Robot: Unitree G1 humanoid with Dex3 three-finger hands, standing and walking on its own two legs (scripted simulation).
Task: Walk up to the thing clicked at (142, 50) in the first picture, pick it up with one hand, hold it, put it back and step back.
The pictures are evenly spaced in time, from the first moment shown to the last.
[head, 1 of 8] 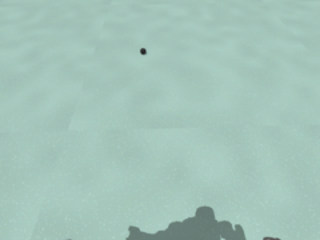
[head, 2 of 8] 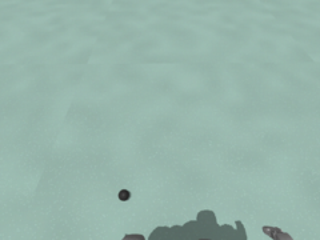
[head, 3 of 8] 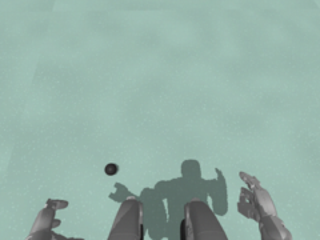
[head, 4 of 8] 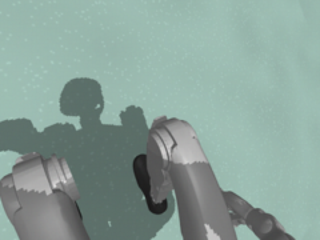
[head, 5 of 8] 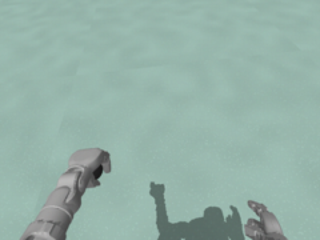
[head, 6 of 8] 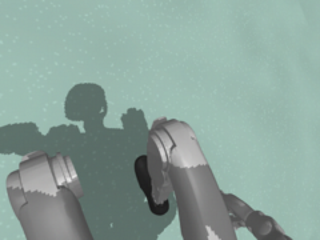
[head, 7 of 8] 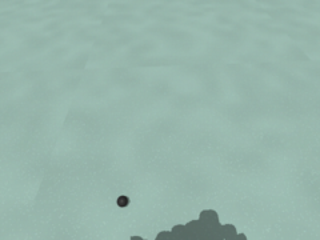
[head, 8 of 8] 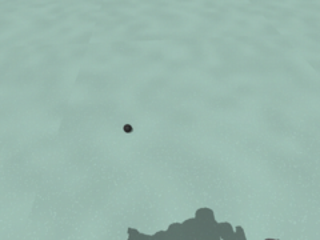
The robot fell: no
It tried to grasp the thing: yes
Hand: left
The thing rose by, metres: 0.69
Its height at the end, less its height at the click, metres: +0.00
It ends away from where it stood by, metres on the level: 0.01
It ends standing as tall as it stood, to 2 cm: yes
